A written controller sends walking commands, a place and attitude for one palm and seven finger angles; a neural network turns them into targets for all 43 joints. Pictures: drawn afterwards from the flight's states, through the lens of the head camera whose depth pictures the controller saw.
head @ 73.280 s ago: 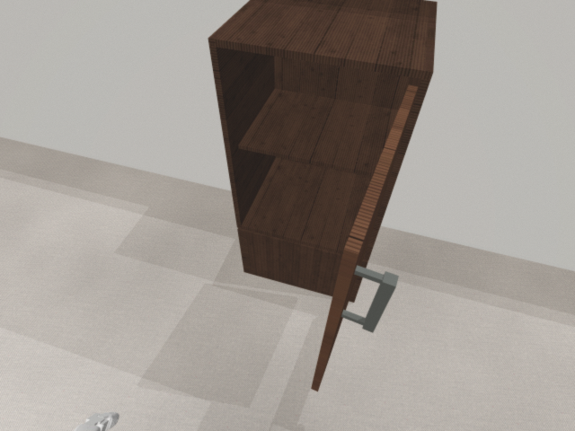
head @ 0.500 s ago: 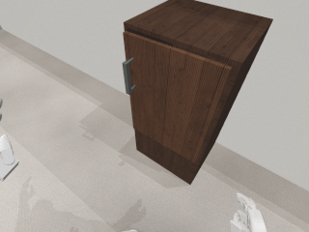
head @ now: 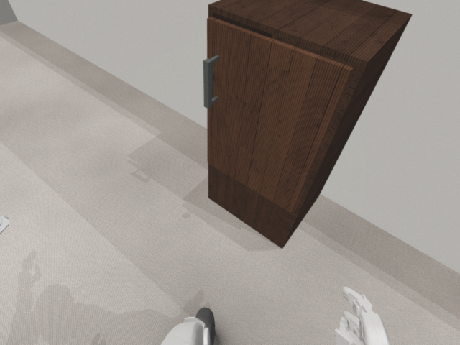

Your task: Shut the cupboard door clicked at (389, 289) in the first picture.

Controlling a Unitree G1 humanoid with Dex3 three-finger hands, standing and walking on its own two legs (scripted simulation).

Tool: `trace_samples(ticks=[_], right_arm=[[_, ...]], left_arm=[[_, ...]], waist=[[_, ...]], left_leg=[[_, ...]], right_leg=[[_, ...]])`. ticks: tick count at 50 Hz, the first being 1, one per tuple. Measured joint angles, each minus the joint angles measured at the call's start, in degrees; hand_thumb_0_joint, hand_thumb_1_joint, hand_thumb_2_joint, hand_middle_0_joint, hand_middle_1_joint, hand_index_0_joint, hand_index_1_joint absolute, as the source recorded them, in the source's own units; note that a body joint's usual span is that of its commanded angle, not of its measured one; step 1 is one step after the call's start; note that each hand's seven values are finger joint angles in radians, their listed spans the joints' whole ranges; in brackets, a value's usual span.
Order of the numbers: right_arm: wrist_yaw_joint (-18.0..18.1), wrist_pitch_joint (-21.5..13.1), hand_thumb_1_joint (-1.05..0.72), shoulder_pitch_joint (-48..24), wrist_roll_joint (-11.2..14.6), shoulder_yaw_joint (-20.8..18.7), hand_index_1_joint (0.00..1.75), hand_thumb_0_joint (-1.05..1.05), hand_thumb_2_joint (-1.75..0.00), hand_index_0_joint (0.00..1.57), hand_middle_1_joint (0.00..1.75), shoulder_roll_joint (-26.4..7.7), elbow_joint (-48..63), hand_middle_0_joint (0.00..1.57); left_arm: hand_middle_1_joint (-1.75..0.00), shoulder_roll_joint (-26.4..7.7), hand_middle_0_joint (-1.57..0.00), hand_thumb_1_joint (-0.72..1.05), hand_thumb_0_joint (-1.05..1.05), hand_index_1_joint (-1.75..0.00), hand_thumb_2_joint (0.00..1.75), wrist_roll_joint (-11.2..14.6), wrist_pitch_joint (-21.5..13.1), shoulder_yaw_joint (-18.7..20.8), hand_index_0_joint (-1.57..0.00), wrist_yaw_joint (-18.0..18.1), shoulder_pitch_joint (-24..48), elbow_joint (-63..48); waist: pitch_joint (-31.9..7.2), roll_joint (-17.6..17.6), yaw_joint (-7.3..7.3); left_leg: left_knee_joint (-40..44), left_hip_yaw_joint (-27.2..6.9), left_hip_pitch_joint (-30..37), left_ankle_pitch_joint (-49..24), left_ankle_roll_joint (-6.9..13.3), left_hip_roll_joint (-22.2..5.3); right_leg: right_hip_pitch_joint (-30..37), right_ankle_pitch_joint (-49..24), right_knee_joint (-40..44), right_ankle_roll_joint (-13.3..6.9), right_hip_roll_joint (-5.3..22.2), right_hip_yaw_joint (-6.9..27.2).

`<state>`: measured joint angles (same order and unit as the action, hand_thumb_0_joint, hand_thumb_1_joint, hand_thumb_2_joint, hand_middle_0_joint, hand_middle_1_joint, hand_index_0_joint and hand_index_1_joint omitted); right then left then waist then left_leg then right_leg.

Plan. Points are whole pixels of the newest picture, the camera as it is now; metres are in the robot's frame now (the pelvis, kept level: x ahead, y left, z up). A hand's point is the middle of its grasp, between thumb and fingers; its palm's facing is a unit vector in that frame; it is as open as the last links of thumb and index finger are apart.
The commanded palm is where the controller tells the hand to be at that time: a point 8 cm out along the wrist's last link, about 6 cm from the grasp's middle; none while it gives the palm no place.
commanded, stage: stop stepping back and stand still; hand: left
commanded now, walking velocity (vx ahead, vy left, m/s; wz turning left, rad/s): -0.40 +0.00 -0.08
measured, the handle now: (211, 82) +0.84 +0.10 +0.00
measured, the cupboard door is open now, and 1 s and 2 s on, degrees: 2 2 2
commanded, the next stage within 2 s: let the arm hang, fingers relaxed in 1.56 s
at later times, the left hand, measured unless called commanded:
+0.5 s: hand out of the picture +0.09 +0.31 +0.21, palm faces +0.38 -0.82 -0.42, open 7.4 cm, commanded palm +0.05 +0.34 +0.20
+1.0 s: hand out of the picture +0.11 +0.33 +0.19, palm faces +0.35 -0.81 -0.47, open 7.4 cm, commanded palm +0.06 +0.37 +0.20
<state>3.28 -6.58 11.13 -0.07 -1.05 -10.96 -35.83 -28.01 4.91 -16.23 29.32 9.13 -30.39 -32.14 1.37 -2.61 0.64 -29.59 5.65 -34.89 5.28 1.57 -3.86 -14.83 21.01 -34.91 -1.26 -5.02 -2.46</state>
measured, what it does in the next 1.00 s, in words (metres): walks backwards: left foot, then right foot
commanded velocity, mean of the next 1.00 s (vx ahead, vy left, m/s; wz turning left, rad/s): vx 0.16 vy -0.08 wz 0.00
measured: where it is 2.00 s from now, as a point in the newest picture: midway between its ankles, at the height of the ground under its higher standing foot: outside the picture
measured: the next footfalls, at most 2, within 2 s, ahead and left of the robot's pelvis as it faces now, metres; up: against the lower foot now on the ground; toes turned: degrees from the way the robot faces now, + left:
left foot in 0.16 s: +0.09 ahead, +0.11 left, +0.00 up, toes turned +1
right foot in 0.42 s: -0.09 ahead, +0.00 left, +0.00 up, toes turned -11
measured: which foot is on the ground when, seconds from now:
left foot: up 0.00-0.14, down 0.16-0.42, up 0.44-0.62, down 0.64-1.00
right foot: down 0.00-0.18, up 0.20-0.40, down 0.42-1.00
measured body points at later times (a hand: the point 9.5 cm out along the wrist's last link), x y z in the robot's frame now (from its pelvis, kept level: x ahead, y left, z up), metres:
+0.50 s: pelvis -0.12 +0.06 +0.02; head -0.14 +0.08 +0.47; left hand +0.07 +0.35 +0.23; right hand +0.01 -0.18 -0.06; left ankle +0.00 +0.14 -0.67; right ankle -0.14 -0.02 -0.71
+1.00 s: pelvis -0.12 +0.09 +0.02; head -0.12 +0.09 +0.47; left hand +0.08 +0.37 +0.22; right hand -0.02 -0.15 -0.09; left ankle -0.05 +0.20 -0.71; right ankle -0.13 +0.00 -0.71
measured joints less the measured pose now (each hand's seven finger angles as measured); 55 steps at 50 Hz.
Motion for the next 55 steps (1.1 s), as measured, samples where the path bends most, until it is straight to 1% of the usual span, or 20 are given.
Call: trace_samples(ticks=[2, 4, 6, 8, 9, 11, 14, 16, 20, 21, 23, 25, 27, 32, 34, 37, 39, 45, 49, 55], right_arm=[[-0.3, 0.8, -0.9, -0.3, 0.1, 0.0, 0.3, 0.01, -0.9, 0.2, 0.3, -0.1, -1.9, 0.2], [-0.1, 2.2, -0.9, 0.7, -0.1, 0.7, 0.3, 0.01, -0.9, 0.2, 0.3, 0.0, -3.1, 0.2], [0.6, 2.6, -0.9, 1.9, -0.1, 1.8, 0.3, 0.01, -0.9, 0.2, 0.3, 0.1, -2.8, 0.2], [1.6, 1.7, -0.9, 2.9, 0.1, 2.0, 0.3, 0.01, -0.9, 0.2, 0.3, -0.7, -1.7, 0.2], [2.0, 1.2, -0.9, 2.6, 0.3, 1.9, 0.3, 0.01, -0.9, 0.2, 0.3, -0.9, -1.5, 0.2], [2.1, 0.5, -0.9, 1.4, 0.6, 2.0, 0.3, 0.01, -0.9, 0.2, 0.3, -0.3, -1.6, 0.2], [1.1, 0.0, -0.9, 1.5, 0.4, 2.0, 0.3, 0.01, -0.9, 0.2, 0.3, 1.5, -0.5, 0.2], [0.3, -0.1, -0.9, 2.4, 0.1, 2.3, 0.3, 0.01, -0.9, 0.2, 0.3, 2.3, 0.4, 0.2], [0.0, 1.0, -0.9, 3.9, -0.4, 3.0, 0.3, 0.01, -0.9, 0.2, 0.3, 2.6, 2.3, 0.2], [0.0, 1.5, -0.9, 3.7, -0.5, 3.0, 0.3, 0.01, -0.9, 0.2, 0.3, 2.2, 2.6, 0.2], [0.0, 2.9, -0.9, 2.7, -0.6, 2.6, 0.3, 0.01, -0.9, 0.2, 0.3, 1.0, 0.9, 0.2], [0.1, 4.2, -0.9, 3.4, -0.2, 2.1, 0.3, 0.01, -0.9, 0.2, 0.3, 0.3, -1.1, 0.2], [0.6, 5.1, -0.9, 4.9, 0.0, 1.9, 0.3, 0.01, -0.9, 0.2, 0.3, -0.3, -2.3, 0.2], [2.4, 4.2, -0.9, 8.0, 0.0, 1.2, 0.3, 0.01, -0.9, 0.2, 0.3, -2.5, -2.9, 0.2], [2.8, 3.4, -0.9, 6.9, 0.0, 0.8, 0.3, 0.01, -0.9, 0.2, 0.3, -2.5, -2.7, 0.2], [2.2, 2.3, -0.9, 5.1, -0.3, 1.0, 0.3, 0.01, -0.9, 0.2, 0.3, -0.5, -2.4, 0.2], [1.4, 1.8, -0.9, 5.0, -0.5, 1.4, 0.3, 0.01, -0.9, 0.2, 0.3, 0.8, -1.8, 0.2], [0.2, 2.3, -0.9, 5.3, -0.3, 2.8, 0.3, 0.01, -0.9, 0.2, 0.3, 2.4, 0.2, 0.2], [0.1, 3.6, -0.9, 4.0, -0.2, 2.7, 0.3, 0.01, -0.9, 0.2, 0.3, 1.5, -1.3, 0.2], [1.0, 3.8, -0.9, 3.1, 0.6, 2.0, 0.3, 0.01, -0.9, 0.2, 0.3, -0.2, -2.9, 0.2]], left_arm=[[-0.31, 1.5, -0.21, 0.89, 0.01, -0.3, 0.9, -0.7, 0.6, -2.5, -0.21, 0.2, -0.5, 0.7], [-0.31, 3.3, -0.21, 0.89, 0.01, -0.3, 0.9, -1.6, 2.3, -4.8, -0.21, 0.5, -0.9, 1.4], [-0.31, 4.8, -0.21, 0.89, 0.01, -0.3, 0.9, -2.2, 3.9, -6.2, -0.21, 0.9, 0.0, 2.6], [-0.31, 5.7, -0.21, 0.89, 0.01, -0.3, 0.9, -2.5, 5.3, -7.2, -0.21, 1.0, 3.3, 3.7], [-0.31, 5.8, -0.21, 0.89, 0.01, -0.3, 0.9, -2.7, 5.7, -7.4, -0.21, 1.1, 5.8, 4.5], [-0.31, 5.7, -0.21, 0.89, 0.01, -0.3, 0.9, -2.7, 5.8, -6.5, -0.21, 1.1, 8.0, 5.7], [-0.31, 5.1, -0.21, 0.89, 0.02, -0.3, 0.9, -2.5, 7.0, -4.6, -0.21, 0.7, 5.6, 5.0], [-0.31, 4.7, -0.21, 0.89, 0.02, -0.3, 0.9, -2.2, 7.4, -4.5, -0.21, 0.6, 2.6, 2.8], [-0.31, 2.2, -0.21, 0.89, 0.02, -0.3, 0.9, -1.6, 7.7, -4.7, -0.21, 0.3, -2.8, -1.4], [-0.31, 1.3, -0.21, 0.89, 0.02, -0.3, 0.9, -1.6, 7.6, -4.5, -0.21, 0.1, -3.1, -2.0], [-0.31, 0.9, -0.21, 0.89, 0.01, -0.3, 0.9, -1.6, 7.5, -5.0, -0.21, 0.1, -2.2, -1.4], [-0.31, 1.5, -0.21, 0.89, 0.01, -0.3, 0.9, -1.7, 7.2, -5.8, -0.21, 0.5, -1.0, 0.9], [-0.31, 2.9, -0.21, 0.89, 0.01, -0.3, 0.9, -2.0, 7.4, -6.2, -0.21, 1.0, 0.5, 3.6], [-0.31, 6.1, -0.21, 0.89, 0.01, -0.3, 0.9, -2.6, 8.1, -7.6, -0.21, 2.1, 4.9, 6.1], [-0.31, 5.8, -0.21, 0.89, 0.01, -0.3, 0.9, -2.3, 7.6, -6.7, -0.21, 2.0, 5.4, 5.0], [-0.31, 3.7, -0.21, 0.89, 0.01, -0.3, 0.9, -2.1, 6.6, -4.3, -0.21, 1.1, 3.2, 4.0], [-0.31, 2.5, -0.21, 0.89, 0.02, -0.3, 0.9, -2.1, 6.4, -3.5, -0.21, 0.6, 0.9, 2.7], [-0.31, 1.2, -0.21, 0.89, 0.01, -0.3, 0.9, -2.3, 5.8, -3.1, -0.21, 0.5, -3.9, 0.4], [-0.31, 2.9, -0.21, 0.89, 0.01, -0.3, 0.9, -2.1, 6.8, -4.5, -0.21, 0.8, -2.4, 2.6], [-0.31, 5.9, -0.21, 0.89, 0.01, -0.3, 0.9, -2.1, 7.5, -6.8, -0.21, 1.3, 0.2, 4.9]], waist=[[0.0, 0.8, -1.8], [-1.6, 3.0, -3.52], [-3.0, 4.8, -4.07], [-3.5, 4.4, -3.02], [-2.4, 4.3, -2.36], [-0.7, 4.7, -1.57], [-1.1, 4.5, 0.27], [-2.0, 4.1, 0.82], [-3.9, 4.6, 0.63], [-4.0, 4.9, 0.04], [-3.0, 3.9, -1.16], [-3.6, 3.7, -1.69], [-4.9, 4.2, -1.67], [-5.6, 4.5, 0.09], [-3.6, 5.3, 1.21], [-1.4, 6.4, 2.19], [-0.9, 6.0, 2.38], [-1.1, 3.3, 1.17], [-1.0, 1.7, -0.17], [-1.5, 2.7, -0.8]], left_leg=[[-10.1, -1.6, -0.6, 10.5, -2.5, 1.7], [-18.7, -2.4, 1.2, 15.3, -3.0, 3.6], [-15.8, -3.0, 6.6, 15.7, -2.4, 4.0], [-6.9, -4.2, 11.7, 11.2, -1.1, 3.2], [-5.8, -4.4, 11.4, 6.2, -0.1, 3.5], [-5.3, -3.8, 11.5, 4.0, 1.2, 3.8], [-0.6, -3.1, 12.6, 3.7, 1.4, 3.1], [3.3, -2.5, 13.4, 3.2, 0.9, 2.4], [5.2, -0.2, 11.7, 7.2, -1.5, 2.9], [1.8, 0.7, 9.4, 10.4, -2.2, 3.0], [-9.4, -0.6, 5.6, 13.5, -2.5, 2.7], [-18.3, -2.4, 4.1, 15.3, -2.4, 2.7], [-20.5, -2.7, 5.0, 15.6, -2.1, 1.9], [-7.4, -1.9, 14.8, 16.6, -0.7, -0.4], [-6.9, -1.4, 14.2, 8.7, -0.3, 0.4], [-6.0, 0.1, 14.7, 7.1, -0.1, 0.7], [-3.6, 0.4, 15.4, 6.2, -0.2, 0.3], [-3.0, 0.8, 14.2, 7.1, -0.9, -0.8], [-7.2, -1.1, 13.2, 12.1, -1.4, -0.1], [-3.8, -2.4, 17.4, 8.5, -1.2, 1.6]], right_leg=[[-0.2, -2.2, -0.5, 0.6, 1.1, 1.5], [-0.3, -2.8, 0.3, 1.4, 2.9, 3.8], [-0.9, -3.9, 1.1, 2.4, 4.2, 5.2], [-2.2, -4.4, 0.5, 3.4, 4.6, 4.2], [-2.5, -4.2, -0.1, 3.5, 4.9, 3.7], [-3.2, 0.0, -2.8, 3.2, 4.2, 4.8], [-3.7, 3.5, -8.4, 2.3, 1.7, 3.5], [-1.7, 4.9, -6.9, 1.5, 0.5, 1.0], [6.7, 5.4, 7.8, -1.5, 0.0, -2.4], [7.1, 3.0, 10.5, -3.6, 0.2, -1.5], [5.9, -6.1, 9.6, -4.8, 0.2, -1.1], [5.7, -5.4, 7.9, -4.0, 0.5, -0.4], [5.7, -3.7, 6.9, -3.3, 1.3, 0.0], [3.5, -0.1, 1.3, -1.9, 3.7, -1.8], [0.5, 4.4, -5.1, -1.1, 4.1, -0.6], [-4.1, 5.9, -13.5, -0.3, 3.4, 1.3], [-4.8, 5.0, -12.5, 0.1, 3.3, 0.3], [1.3, -0.8, 4.2, -0.6, 3.0, -3.0], [1.1, -4.5, 3.7, -2.2, 2.8, -2.9], [3.0, -2.0, 2.7, -1.2, 3.6, -2.0]])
